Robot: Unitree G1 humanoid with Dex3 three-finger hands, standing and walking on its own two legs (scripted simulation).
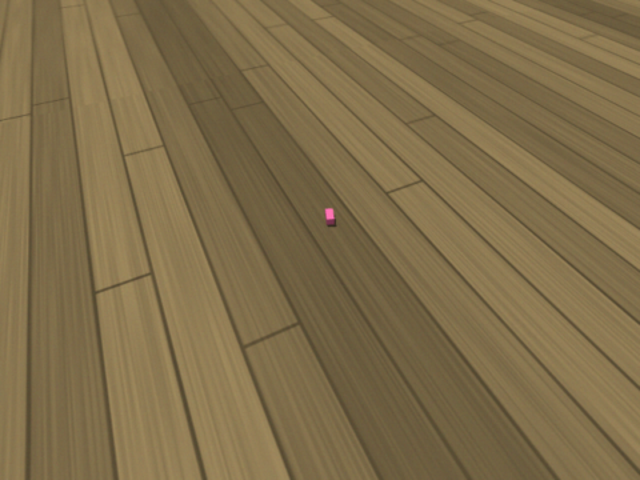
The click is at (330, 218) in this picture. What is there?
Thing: small box
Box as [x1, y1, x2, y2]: [325, 208, 333, 224]
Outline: 332,208 325,209 326,224 333,223
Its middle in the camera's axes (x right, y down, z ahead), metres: +0.04 -0.08 +1.74
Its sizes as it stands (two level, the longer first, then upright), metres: 0.068 0.035 0.035
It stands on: the floor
